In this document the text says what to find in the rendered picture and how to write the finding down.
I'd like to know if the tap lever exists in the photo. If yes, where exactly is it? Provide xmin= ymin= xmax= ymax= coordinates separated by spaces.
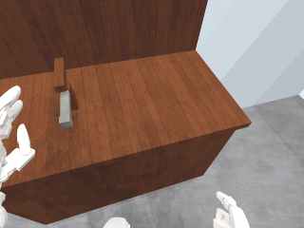
xmin=59 ymin=90 xmax=73 ymax=129

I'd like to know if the counter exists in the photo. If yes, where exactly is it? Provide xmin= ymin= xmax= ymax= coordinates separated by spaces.
xmin=0 ymin=0 xmax=252 ymax=225

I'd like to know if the robot left hand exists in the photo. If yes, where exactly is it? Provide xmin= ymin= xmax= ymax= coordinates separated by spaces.
xmin=0 ymin=85 xmax=35 ymax=190

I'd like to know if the robot right hand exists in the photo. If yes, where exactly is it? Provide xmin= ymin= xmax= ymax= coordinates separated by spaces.
xmin=213 ymin=191 xmax=250 ymax=228

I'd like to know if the robot left thigh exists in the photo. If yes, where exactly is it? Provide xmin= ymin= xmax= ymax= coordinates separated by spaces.
xmin=103 ymin=217 xmax=130 ymax=228

